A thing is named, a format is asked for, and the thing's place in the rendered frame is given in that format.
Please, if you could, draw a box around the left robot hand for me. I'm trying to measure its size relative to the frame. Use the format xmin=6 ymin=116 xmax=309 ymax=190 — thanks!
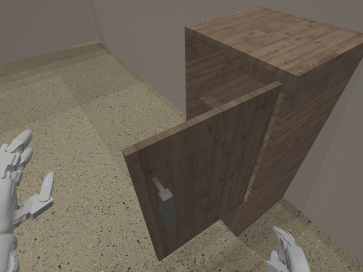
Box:
xmin=0 ymin=129 xmax=54 ymax=234

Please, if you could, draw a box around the cupboard door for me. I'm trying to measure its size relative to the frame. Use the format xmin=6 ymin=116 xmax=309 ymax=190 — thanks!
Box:
xmin=122 ymin=81 xmax=282 ymax=262

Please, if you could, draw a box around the robot left forearm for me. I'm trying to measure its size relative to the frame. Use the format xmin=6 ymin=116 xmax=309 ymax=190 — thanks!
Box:
xmin=0 ymin=233 xmax=20 ymax=272

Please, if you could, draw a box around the handle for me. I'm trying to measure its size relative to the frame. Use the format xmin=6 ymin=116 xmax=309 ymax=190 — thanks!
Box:
xmin=152 ymin=177 xmax=176 ymax=231

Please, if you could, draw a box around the right robot hand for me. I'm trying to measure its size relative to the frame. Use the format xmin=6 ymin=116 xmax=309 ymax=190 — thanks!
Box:
xmin=267 ymin=226 xmax=311 ymax=272

